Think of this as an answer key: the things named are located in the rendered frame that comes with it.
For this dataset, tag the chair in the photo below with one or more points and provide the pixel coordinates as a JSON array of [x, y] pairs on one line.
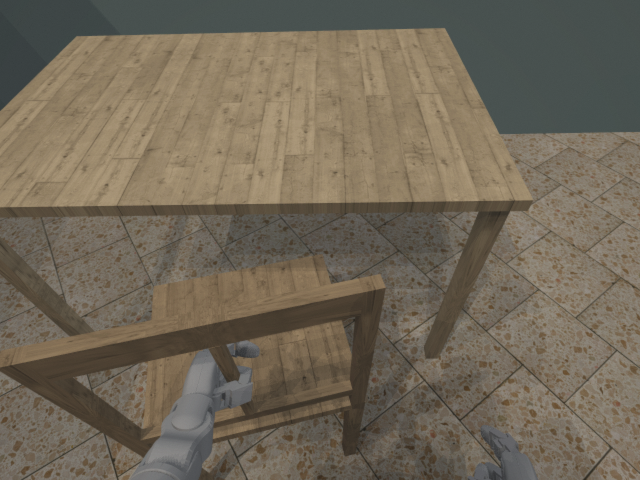
[[290, 310]]

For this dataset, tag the right robot hand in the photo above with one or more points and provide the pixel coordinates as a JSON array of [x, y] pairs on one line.
[[514, 465]]

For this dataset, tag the left robot hand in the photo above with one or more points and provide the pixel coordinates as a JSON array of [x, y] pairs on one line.
[[205, 377]]

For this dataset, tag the robot left forearm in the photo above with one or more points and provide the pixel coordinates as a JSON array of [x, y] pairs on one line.
[[185, 442]]

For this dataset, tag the table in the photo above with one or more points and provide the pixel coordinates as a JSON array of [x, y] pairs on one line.
[[301, 122]]

